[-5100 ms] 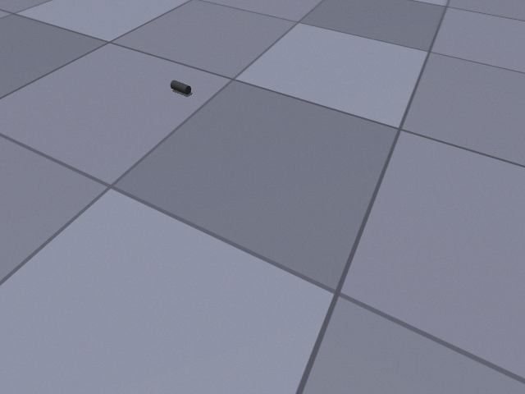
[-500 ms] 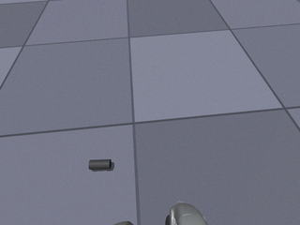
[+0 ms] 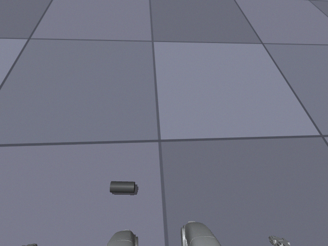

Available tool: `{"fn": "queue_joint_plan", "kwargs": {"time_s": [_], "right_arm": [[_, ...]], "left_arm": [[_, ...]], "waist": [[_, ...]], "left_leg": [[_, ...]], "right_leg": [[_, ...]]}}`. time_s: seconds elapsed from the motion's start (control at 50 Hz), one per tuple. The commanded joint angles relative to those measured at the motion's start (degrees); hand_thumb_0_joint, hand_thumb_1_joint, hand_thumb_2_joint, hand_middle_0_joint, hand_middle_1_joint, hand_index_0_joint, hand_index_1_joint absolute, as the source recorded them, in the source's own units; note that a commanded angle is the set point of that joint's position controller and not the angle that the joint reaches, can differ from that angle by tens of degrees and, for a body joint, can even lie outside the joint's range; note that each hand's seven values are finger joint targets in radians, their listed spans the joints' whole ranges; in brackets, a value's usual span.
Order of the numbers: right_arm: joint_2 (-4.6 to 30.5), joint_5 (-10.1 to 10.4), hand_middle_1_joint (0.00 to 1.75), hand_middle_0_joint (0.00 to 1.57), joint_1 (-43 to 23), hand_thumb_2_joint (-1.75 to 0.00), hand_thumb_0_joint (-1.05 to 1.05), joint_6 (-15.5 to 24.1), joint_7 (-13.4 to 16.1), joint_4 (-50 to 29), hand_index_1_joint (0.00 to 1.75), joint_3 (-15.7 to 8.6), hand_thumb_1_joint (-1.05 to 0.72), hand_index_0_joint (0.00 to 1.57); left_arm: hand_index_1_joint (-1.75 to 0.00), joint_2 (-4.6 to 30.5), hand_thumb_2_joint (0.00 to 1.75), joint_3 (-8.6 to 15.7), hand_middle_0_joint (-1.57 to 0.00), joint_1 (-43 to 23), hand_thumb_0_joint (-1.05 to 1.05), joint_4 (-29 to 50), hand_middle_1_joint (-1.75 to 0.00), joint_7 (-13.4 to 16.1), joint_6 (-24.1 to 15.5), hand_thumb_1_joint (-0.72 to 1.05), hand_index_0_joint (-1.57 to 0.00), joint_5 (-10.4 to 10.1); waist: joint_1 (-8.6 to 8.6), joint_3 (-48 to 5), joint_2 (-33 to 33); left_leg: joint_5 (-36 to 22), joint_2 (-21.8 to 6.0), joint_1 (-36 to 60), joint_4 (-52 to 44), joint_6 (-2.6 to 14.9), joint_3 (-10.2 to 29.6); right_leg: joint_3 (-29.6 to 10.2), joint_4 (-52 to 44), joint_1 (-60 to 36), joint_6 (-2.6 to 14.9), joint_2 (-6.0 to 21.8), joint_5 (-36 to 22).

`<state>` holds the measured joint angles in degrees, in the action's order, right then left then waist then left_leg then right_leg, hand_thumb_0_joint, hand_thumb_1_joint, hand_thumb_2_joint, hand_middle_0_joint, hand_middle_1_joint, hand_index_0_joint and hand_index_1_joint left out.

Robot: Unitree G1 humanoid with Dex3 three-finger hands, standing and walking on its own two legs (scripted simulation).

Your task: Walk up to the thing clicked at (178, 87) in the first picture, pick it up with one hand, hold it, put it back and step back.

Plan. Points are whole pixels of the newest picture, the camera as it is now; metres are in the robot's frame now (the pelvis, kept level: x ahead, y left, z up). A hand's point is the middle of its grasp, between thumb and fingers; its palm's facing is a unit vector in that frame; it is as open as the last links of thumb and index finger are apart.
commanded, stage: walk up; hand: left
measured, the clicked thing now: (122, 187) +0.47 +0.21 -0.70
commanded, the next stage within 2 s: stand in 1.76 s
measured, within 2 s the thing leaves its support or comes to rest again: neither
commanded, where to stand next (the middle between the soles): +0.04 -0.08 m, yaw -1 degrees
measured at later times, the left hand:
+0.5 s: hand (86, 240) +0.14 +0.20 -0.14, palm faces -0.07 -0.93 -0.35, open 7.4 cm
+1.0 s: hand out of the picture +0.11 +0.19 -0.11, palm faces -0.01 -0.95 -0.31, open 7.4 cm
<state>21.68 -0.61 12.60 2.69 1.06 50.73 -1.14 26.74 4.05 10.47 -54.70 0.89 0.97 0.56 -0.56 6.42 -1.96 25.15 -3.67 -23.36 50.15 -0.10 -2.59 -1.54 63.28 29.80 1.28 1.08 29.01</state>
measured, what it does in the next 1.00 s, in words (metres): steps on the spot: right foot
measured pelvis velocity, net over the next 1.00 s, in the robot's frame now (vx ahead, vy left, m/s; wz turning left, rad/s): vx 0.00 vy -0.05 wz -0.03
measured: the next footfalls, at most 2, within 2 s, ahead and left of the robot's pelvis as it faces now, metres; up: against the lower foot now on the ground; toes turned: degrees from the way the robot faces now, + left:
right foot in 0.24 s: +0.06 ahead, -0.17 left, +0.00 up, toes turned -3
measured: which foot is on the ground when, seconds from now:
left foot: down 0.00-1.00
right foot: up 0.00-0.22, down 0.24-1.00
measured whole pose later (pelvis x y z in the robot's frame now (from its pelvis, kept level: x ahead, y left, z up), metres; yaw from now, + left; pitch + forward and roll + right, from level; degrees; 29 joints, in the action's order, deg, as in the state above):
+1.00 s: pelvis +0.00 -0.05 +0.04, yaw -1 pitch -2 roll +0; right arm 21.3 -0.4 5.1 1.9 0.0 64.9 1.1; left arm 19.4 1.6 2.5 -64.7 -1.6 0.9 -0.3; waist -0.3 3.0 -0.2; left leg 10.6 -2.4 -11.6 24.1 -2.0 -1.1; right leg 1.8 25.4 12.0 0.0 1.2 11.6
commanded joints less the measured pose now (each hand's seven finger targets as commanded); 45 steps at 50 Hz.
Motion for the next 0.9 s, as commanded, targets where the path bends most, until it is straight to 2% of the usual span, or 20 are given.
{"fn": "queue_joint_plan", "kwargs": {"time_s": [0.0, 0.06, 0.14, 0.16, 0.2, 0.22, 0.24, 0.26, 0.3, 0.4, 0.42, 0.44, 0.46, 0.48, 0.5, 0.54, 0.56, 0.66, 0.8, 0.88], "right_arm": [[20.7, 0.2, 0.30, 0.20, 6.1, -0.90, 0.00, 2.0, 3.6, -1.4, 0.30, -6.7, -0.90, 0.20], [20.5, 0.1, 0.30, 0.20, 6.9, -0.90, 0.00, 2.1, 4.3, -2.1, 0.30, -6.8, -0.90, 0.20], [20.3, -0.1, 0.30, 0.20, 4.3, -0.90, 0.00, 1.9, 4.1, -3.4, 0.30, -6.2, -0.90, 0.20], [20.4, -0.2, 0.30, 0.20, 3.1, -0.90, 0.00, 1.7, 3.9, -3.6, 0.30, -6.0, -0.90, 0.20], [19.2, 0.4, 0.30, 0.20, 0.0, -0.90, 0.00, 1.1, 3.2, -4.2, 0.30, -5.0, -0.90, 0.20], [16.1, 0.9, 0.30, 0.20, 1.3, -0.90, 0.00, 1.0, 2.9, -4.2, 0.30, -3.9, -0.90, 0.20], [13.1, 1.5, 0.30, 0.20, 0.5, -0.90, 0.00, 1.0, 3.1, -5.1, 0.30, -2.9, -0.90, 0.20], [14.4, 1.1, 0.30, 0.20, -3.0, -0.90, 0.00, 0.4, 4.0, -4.1, 0.30, -3.5, -0.90, 0.20], [15.6, 1.4, 0.30, 0.20, -0.6, -0.90, 0.00, 0.4, 3.2, -1.3, 0.30, -3.4, -0.90, 0.20], [13.3, 0.6, 0.30, 0.20, 6.2, -0.90, 0.00, 1.5, 1.8, 4.4, 0.30, -2.9, -0.90, 0.20], [15.0, -0.3, 0.30, 0.20, 5.2, -0.90, 0.00, 1.8, 1.8, 4.2, 0.30, -3.2, -0.90, 0.20], [18.2, -0.9, 0.30, 0.20, 0.8, -0.90, 0.00, 2.3, 1.8, 2.6, 0.30, -3.4, -0.90, 0.20], [21.2, 0.0, 0.30, 0.20, -3.2, -0.90, 0.00, 2.1, 1.4, 2.1, 0.30, -3.8, -0.90, 0.20], [19.7, -0.4, 0.30, 0.20, -6.2, -0.90, 0.00, 2.0, 1.2, 1.8, 0.30, -3.3, -0.90, 0.20], [17.6, -0.2, 0.30, 0.20, -6.8, -0.90, 0.00, 1.8, 1.1, 2.3, 0.30, -2.5, -0.90, 0.20], [14.6, 0.3, 0.30, 0.20, -5.1, -0.90, 0.00, 1.2, 0.9, 3.7, 0.30, -1.5, -0.90, 0.20], [14.0, 0.5, 0.30, 0.20, -3.9, -0.90, 0.00, 1.1, 0.7, 5.0, 0.30, -1.5, -0.90, 0.20], [12.8, 0.4, 0.30, 0.20, -5.9, -0.90, 0.00, 1.0, 0.1, 7.3, 0.30, -0.8, -0.90, 0.20], [12.0, 0.3, 0.30, 0.20, -7.7, -0.90, 0.00, 0.4, -0.1, 10.4, 0.30, -0.6, -0.90, 0.20], [11.6, 0.2, 0.30, 0.20, -9.0, -0.90, 0.00, 0.5, -0.3, 11.2, 0.30, -0.3, -0.90, 0.20]], "left_arm": [[-0.30, 9.4, 0.90, 3.2, -0.20, -1.7, 0.00, 5.7, -0.30, -0.5, 0.2, 0.90, -0.20, 0.9], [-0.30, 8.5, 0.90, 3.3, -0.20, -3.7, 0.00, 7.4, -0.30, -1.1, 0.7, 0.90, -0.20, 1.0], [-0.30, 7.5, 0.90, 3.2, -0.20, -4.1, 0.00, 8.0, -0.30, -1.8, 0.6, 0.90, -0.20, 0.4], [-0.30, 7.1, 0.90, 3.2, -0.20, -3.5, 0.00, 7.7, -0.30, -1.9, 0.4, 0.90, -0.20, 0.3], [-0.30, 7.6, 0.90, 3.7, -0.20, 0.7, 0.00, 5.5, -0.30, -1.7, -0.4, 0.90, -0.20, 0.6], [-0.30, 11.4, 0.90, 4.7, -0.20, 2.7, 0.00, 4.8, -0.30, -1.2, -1.0, 0.90, -0.20, 1.1], [-0.30, 16.1, 0.90, 5.5, -0.20, 1.2, 0.00, 6.7, -0.30, -1.1, -1.3, 0.90, -0.20, 0.9], [-0.30, 15.5, 0.90, 4.7, -0.20, -1.2, 0.00, 7.1, -0.30, -1.1, -1.2, 0.90, -0.20, 0.5], [-0.30, 12.3, 0.90, 3.6, -0.20, -4.8, 0.00, 7.5, -0.30, -0.8, -0.9, 0.90, -0.20, 0.4], [-0.30, 9.9, 0.90, 2.1, -0.20, -8.5, 0.00, 7.0, -0.30, -0.9, -0.5, 0.90, -0.20, 0.1], [-0.30, 7.7, 0.90, 1.5, -0.20, -8.4, 0.00, 6.8, -0.30, -1.1, -0.4, 0.90, -0.20, -0.5], [-0.30, 5.1, 0.90, 0.7, -0.20, -7.4, 0.00, 6.5, -0.30, -1.2, -0.2, 0.90, -0.20, -0.9], [-0.30, 8.0, 0.90, 1.8, -0.20, -7.3, 0.00, 4.1, -0.30, -0.7, 0.0, 0.90, -0.20, -0.8], [-0.30, 7.9, 0.90, 1.7, -0.20, -5.7, 0.00, 3.2, -0.30, -0.8, -0.4, 0.90, -0.20, -0.5], [-0.30, 6.9, 0.90, 1.5, -0.20, -5.3, 0.00, 2.1, -0.30, -1.1, -1.0, 0.90, -0.20, -0.5], [-0.30, 8.6, 0.90, 1.7, -0.20, -7.5, 0.00, 1.7, -0.30, -1.5, -1.7, 0.90, -0.20, -0.3], [-0.30, 9.3, 0.90, 1.6, -0.20, -9.2, 0.00, 1.4, -0.30, -1.6, -1.9, 0.90, -0.20, -0.4], [-0.30, 6.9, 0.90, 0.2, -0.20, -11.7, 0.00, -1.3, -0.30, -1.6, -1.9, 0.90, -0.20, -0.5], [-0.30, 6.2, 0.90, -0.2, -0.20, -13.1, 0.00, -4.3, -0.30, -1.8, -1.6, 0.90, -0.20, -0.6], [-0.30, 5.5, 0.90, -0.2, -0.20, -13.0, 0.00, -5.5, -0.30, -1.9, -1.6, 0.90, -0.20, -0.7]], "waist": [[2.04, -7.6, 10.5], [2.38, -9.7, 10.5], [1.86, -10.7, 12.9], [1.56, -11.3, 13.7], [-1.86, -12.6, 11.2], [-2.67, -14.8, 2.9], [-3.35, -15.9, -8.6], [-2.90, -13.5, -8.2], [-0.44, -9.5, -4.0], [3.04, -9.4, -6.9], [2.76, -9.2, -2.1], [1.03, -8.8, 6.3], [-0.06, -6.7, 8.6], [-1.76, -6.0, 6.7], [-2.47, -6.7, 5.2], [0.06, -5.7, 2.1], [1.32, -6.3, 1.1], [1.01, -8.2, -1.2], [1.16, -7.4, -2.0], [0.78, -8.1, -0.6]], "left_leg": [[-46.7, -15.9, 17.2, -14.0, 12.66, 20.9], [-48.8, -16.4, 18.8, -12.7, 13.29, 19.3], [-46.7, -14.3, 13.2, -11.4, 11.96, 14.6], [-44.3, -13.2, 11.6, -10.4, 11.15, 12.9], [-35.7, -9.4, 4.3, -4.1, 7.03, 7.5], [-29.2, -5.5, -3.2, 3.8, 3.55, 3.9], [-8.2, 2.0, -11.9, 13.1, 0.34, -1.4], [13.1, 1.1, -9.3, 13.0, 0.65, 2.1], [11.2, 0.4, -8.3, 12.0, 0.83, 3.5], [-8.9, 3.1, 7.6, -15.0, 1.55, -1.6], [-10.6, -0.5, 10.2, -19.0, 2.59, 6.0], [-6.5, -10.3, 7.8, -24.6, 7.12, 23.4], [-4.1, -15.7, 0.6, -25.6, 12.11, 27.6], [-4.9, -13.8, -1.7, -23.8, 11.44, 23.7], [-6.8, -9.1, -1.8, -21.2, 7.87, 16.7], [-6.4, -1.5, -1.5, -17.0, 2.36, 7.2], [-6.0, 0.5, 3.1, -15.7, 1.34, 4.9], [-10.9, -2.2, 9.5, -22.8, 2.31, 7.5], [-12.1, -1.9, 12.6, -26.9, 1.14, 5.9], [-13.7, -2.5, 12.8, -29.2, 0.67, 6.0]], "right_leg": [[-3.8, 2.6, 9.2, 0.17, 2.5, 0.1], [-2.5, 0.5, 8.5, -0.01, 2.9, 0.2], [1.2, -7.6, 0.5, 0.36, 2.4, -1.8], [2.4, -12.4, -2.8, 0.52, 1.6, -3.1], [4.3, -26.4, -14.7, 1.70, -0.6, -14.0], [-4.3, -29.2, -23.5, 3.85, 3.7, -23.0], [-22.5, -31.9, -25.6, 12.27, 15.4, -31.9], [-26.8, -34.0, -18.8, 17.63, 20.6, -33.4], [-17.2, -31.4, -15.8, 14.53, 15.0, -30.0], [-7.8, -24.5, -8.9, 8.15, 8.7, -24.6], [-7.1, -20.9, -5.1, 5.47, 7.7, -20.9], [-3.4, -16.1, -2.7, 1.48, 2.9, -13.1], [-0.4, -15.5, -8.2, 1.30, 1.5, -1.1], [-1.4, -18.8, -12.1, 1.32, 2.3, -1.8], [-2.3, -25.0, -14.7, 2.03, 2.5, -6.9], [-11.0, -34.3, -14.1, 4.37, 7.3, -9.7], [-13.1, -36.2, -11.5, 5.40, 9.7, -9.7], [-7.0, -38.0, -12.6, 1.97, 6.8, -13.1], [-6.7, -44.5, -13.6, 1.23, 7.2, -8.3], [-5.7, -45.8, -17.0, 0.67, 7.2, -11.5]]}}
